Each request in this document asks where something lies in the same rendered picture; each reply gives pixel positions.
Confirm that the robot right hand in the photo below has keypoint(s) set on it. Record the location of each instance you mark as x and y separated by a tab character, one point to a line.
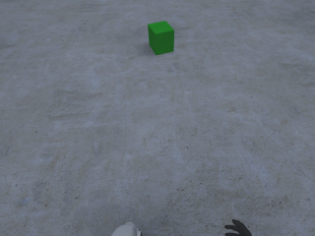
238	227

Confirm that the robot left thigh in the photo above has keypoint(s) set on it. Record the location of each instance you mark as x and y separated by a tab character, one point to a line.
127	230

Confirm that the robot left shin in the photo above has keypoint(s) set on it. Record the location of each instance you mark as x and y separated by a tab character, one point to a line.
129	223

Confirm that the carton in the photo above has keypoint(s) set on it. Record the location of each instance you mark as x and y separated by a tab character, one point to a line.
161	37

